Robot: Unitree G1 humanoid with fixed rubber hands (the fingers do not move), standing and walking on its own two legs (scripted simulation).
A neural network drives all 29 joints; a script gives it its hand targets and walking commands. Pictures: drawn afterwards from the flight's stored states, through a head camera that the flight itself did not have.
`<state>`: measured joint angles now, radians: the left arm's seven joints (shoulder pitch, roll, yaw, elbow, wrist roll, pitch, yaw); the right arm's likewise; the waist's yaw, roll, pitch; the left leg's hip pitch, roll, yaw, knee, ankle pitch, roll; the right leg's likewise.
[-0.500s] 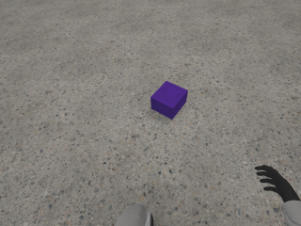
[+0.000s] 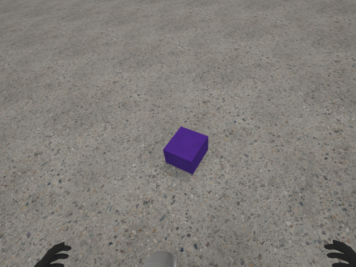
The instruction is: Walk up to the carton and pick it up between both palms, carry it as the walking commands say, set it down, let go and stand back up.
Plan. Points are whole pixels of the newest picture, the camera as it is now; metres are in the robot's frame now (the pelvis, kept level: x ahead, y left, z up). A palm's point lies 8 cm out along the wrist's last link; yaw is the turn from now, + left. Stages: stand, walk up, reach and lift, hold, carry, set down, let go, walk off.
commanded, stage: walk up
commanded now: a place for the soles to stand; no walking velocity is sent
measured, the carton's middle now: (186, 149) +0.94 +0.07 -0.68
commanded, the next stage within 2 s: none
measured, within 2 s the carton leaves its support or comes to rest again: neither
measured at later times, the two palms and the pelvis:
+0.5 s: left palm (74, 184) +0.34 +0.34 -0.05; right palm (328, 202) +0.26 -0.30 -0.02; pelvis +0.19 +0.04 +0.01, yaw +0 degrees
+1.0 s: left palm (79, 155) +0.45 +0.38 -0.07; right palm (281, 123) +0.53 -0.28 -0.04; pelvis +0.38 +0.04 -0.01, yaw +0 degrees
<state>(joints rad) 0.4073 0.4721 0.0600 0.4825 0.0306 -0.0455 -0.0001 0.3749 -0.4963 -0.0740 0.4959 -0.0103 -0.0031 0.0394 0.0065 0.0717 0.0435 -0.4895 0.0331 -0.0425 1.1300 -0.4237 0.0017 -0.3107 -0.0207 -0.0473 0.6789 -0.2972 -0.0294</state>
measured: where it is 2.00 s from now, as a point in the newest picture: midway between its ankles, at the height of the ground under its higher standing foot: (188, 221)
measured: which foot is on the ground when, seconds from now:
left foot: up 0.00-0.20, down 0.22-0.60, up 0.62-0.90, down 0.92-1.00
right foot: down 0.00-0.22, up 0.24-0.58, down 0.60-0.92, up 0.94-1.00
